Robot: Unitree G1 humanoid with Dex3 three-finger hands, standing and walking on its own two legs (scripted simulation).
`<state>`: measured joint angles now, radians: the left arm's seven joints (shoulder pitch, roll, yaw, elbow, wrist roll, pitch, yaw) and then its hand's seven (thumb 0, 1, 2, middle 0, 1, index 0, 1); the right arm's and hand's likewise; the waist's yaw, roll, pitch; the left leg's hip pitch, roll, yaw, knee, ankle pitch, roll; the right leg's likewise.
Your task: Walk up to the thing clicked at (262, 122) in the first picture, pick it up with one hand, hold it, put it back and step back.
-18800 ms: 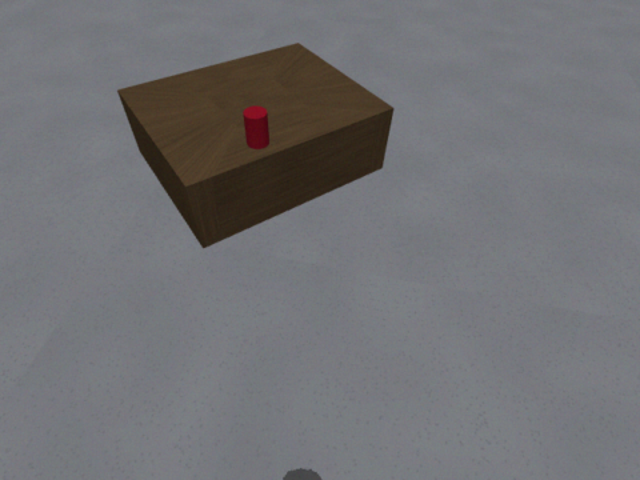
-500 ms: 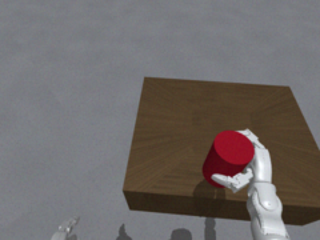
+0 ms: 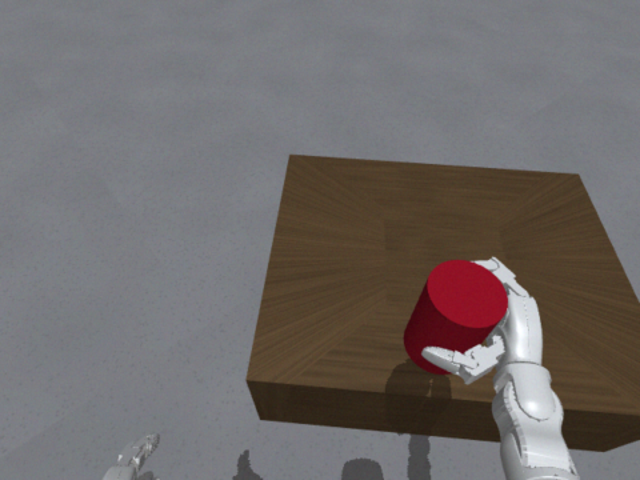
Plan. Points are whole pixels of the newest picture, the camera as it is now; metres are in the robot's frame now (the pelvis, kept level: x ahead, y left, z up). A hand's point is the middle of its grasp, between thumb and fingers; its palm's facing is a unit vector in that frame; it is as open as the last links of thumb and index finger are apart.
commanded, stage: hold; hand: right
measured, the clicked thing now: (449, 320) +0.32 -0.15 +0.03
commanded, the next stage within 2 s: crouch in 0.04 s
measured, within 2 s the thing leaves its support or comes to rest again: neither
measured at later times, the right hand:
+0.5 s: hand (450, 322) +0.34 -0.17 -0.01, palm faces +0.10 +1.00 +0.01, open 11.8 cm
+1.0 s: hand (427, 328) +0.40 -0.18 -0.16, palm faces +0.09 +1.00 -0.01, open 11.8 cm
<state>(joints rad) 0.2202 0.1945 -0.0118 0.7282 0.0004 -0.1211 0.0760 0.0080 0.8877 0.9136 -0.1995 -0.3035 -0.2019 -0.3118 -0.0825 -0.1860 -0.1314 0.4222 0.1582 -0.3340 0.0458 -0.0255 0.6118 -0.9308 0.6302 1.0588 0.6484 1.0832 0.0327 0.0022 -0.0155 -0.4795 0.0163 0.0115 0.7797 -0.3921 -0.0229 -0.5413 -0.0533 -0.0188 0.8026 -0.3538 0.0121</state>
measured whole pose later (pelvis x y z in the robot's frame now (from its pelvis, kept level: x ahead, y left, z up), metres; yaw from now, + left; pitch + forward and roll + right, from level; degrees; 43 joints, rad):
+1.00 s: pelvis -0.04 +0.00 -0.16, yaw +2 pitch +28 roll +3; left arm 0.19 0.22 -0.01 0.73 0.04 -0.08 0.01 0.01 0.90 0.91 -0.19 -0.30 -0.20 -0.30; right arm -0.58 -0.33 -0.34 0.90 0.13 -0.54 0.14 -0.03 0.61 -0.94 0.63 1.06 0.64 1.09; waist 0.10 0.00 -0.15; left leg -1.42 0.00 0.02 1.54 -0.62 -0.02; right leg -1.49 -0.07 0.03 1.56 -0.56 0.01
